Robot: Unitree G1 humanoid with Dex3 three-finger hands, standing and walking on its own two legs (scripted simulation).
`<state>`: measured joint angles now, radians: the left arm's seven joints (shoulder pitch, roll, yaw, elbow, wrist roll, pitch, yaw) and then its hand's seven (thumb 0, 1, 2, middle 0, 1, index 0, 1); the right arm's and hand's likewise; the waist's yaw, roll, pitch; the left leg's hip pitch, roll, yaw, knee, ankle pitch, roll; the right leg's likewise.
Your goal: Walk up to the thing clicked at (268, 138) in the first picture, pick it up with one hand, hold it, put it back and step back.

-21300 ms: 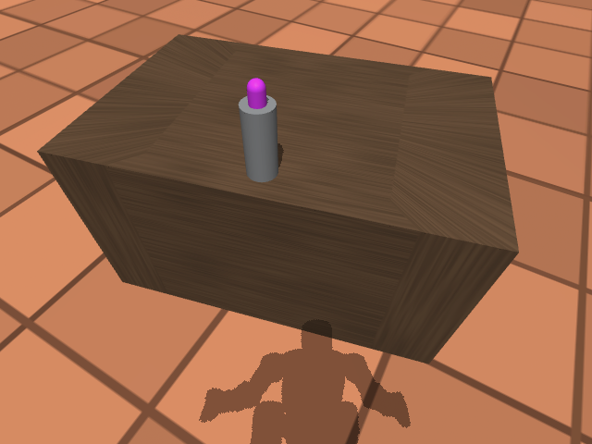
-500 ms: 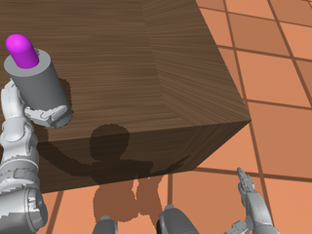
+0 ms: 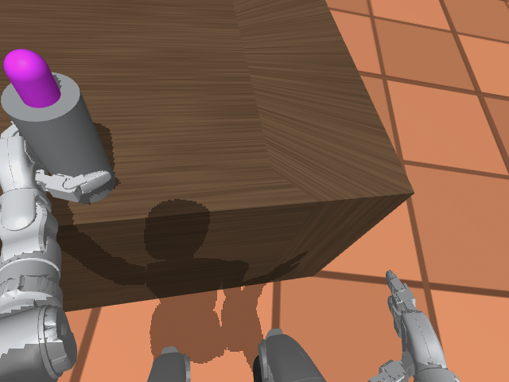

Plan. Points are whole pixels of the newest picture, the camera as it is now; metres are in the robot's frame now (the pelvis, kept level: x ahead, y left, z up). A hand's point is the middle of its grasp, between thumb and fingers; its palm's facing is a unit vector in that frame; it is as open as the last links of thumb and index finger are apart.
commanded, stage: open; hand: left
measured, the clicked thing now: (62, 133) +0.47 +0.22 +0.09
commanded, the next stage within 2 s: withdraw in 0.22 s
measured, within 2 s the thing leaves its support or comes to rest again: neither
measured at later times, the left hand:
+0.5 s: hand (58, 150) +0.47 +0.23 +0.05, palm faces +0.24 -0.97 -0.01, open 17.2 cm
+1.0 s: hand out of the picture +0.43 +0.34 +0.10, palm faces +0.36 -0.91 -0.22, open 17.5 cm
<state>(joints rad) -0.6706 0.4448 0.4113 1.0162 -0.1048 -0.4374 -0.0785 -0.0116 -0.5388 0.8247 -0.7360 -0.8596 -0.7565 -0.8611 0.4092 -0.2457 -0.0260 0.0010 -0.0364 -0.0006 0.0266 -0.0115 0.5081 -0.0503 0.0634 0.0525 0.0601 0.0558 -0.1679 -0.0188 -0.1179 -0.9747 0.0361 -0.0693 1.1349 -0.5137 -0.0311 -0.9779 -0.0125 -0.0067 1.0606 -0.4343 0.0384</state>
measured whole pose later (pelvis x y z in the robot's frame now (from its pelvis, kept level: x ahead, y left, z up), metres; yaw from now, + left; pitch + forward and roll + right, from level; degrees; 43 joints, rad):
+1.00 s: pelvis +0.01 +0.00 +0.04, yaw -1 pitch +14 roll -1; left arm -0.62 0.66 0.49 1.03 0.00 -0.07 -0.13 -0.01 -0.55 0.03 -0.06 -0.04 -0.06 -0.03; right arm 0.41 -0.27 -0.02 0.13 0.04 0.08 0.02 -0.01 0.57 -0.04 0.06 0.06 0.06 0.06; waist -0.09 -0.01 -0.10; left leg -0.72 0.04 -0.03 0.91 -0.44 -0.02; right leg -0.74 -0.02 0.02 0.85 -0.37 0.04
